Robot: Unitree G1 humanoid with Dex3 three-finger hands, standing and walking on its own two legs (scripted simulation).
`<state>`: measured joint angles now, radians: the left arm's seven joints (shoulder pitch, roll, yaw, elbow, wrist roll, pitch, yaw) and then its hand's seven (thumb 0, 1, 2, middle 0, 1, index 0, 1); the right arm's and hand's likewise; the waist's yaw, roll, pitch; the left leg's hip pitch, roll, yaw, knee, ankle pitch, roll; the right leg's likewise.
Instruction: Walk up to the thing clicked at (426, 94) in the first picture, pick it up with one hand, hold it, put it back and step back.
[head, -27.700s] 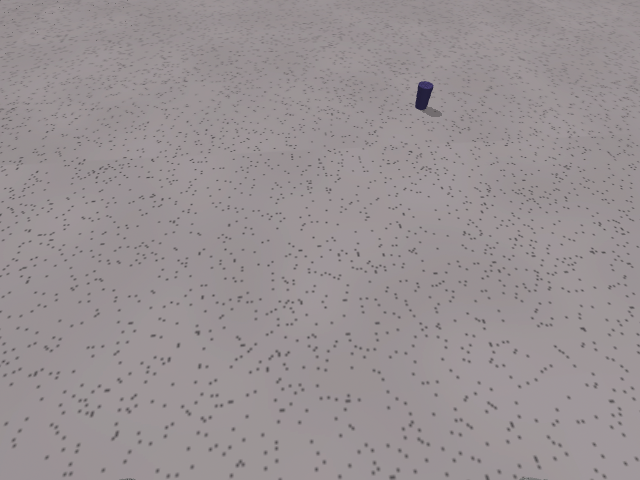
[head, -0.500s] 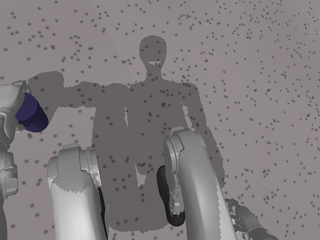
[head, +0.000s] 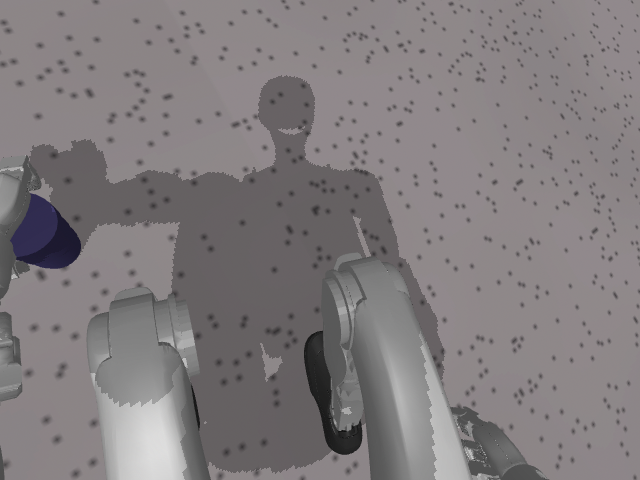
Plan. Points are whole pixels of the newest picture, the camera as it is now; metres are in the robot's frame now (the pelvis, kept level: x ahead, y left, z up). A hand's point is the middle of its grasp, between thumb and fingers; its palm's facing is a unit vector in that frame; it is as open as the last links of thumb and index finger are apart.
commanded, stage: open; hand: left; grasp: from above
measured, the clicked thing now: (40, 237) +0.41 +0.31 -0.24
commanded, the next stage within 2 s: withdraw in 0.20 s
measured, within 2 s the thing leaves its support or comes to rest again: neither
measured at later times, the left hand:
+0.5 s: hand (5, 220) +0.42 +0.32 -0.18, palm faces -0.40 -0.11 -0.91, open 13.7 cm
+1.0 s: hand out of the picture +0.38 +0.33 -0.03, palm faces -0.54 -0.13 -0.83, open 14.1 cm
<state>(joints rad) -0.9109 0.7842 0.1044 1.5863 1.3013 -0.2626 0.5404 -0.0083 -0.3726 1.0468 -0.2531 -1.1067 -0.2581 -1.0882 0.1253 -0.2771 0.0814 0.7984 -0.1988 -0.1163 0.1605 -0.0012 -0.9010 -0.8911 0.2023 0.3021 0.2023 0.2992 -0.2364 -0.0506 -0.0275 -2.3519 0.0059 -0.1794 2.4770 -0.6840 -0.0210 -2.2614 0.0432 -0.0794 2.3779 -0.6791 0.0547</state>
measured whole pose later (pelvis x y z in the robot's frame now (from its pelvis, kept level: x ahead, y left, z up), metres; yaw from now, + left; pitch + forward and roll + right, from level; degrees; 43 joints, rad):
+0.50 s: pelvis +0.01 +0.00 +0.00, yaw +1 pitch +33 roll -9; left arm -0.84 0.74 0.15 1.40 1.26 -0.23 0.49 0.00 -0.52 1.04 -0.09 -1.12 -0.11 -1.11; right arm 0.12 -0.27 0.06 0.78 -0.18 -0.09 0.17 0.00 -0.91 -0.90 0.20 0.30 0.20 0.30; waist -0.22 -0.03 -0.03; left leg -2.35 0.00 -0.18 2.47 -0.70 -0.03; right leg -2.26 0.03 -0.08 2.38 -0.70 0.05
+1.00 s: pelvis -0.01 +0.00 +0.10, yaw +4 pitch +34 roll -7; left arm -0.76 0.68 -0.02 1.14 1.10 -0.23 0.10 0.00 -0.55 1.01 -0.08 -1.02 -0.09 -1.03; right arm 0.17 -0.31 0.01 0.68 -0.05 0.02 0.08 0.00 -0.92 -0.90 0.20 0.30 0.20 0.30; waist -0.13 0.00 -0.15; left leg -2.08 0.02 -0.12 2.14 -0.66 0.00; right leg -2.00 0.02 -0.05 2.06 -0.66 0.04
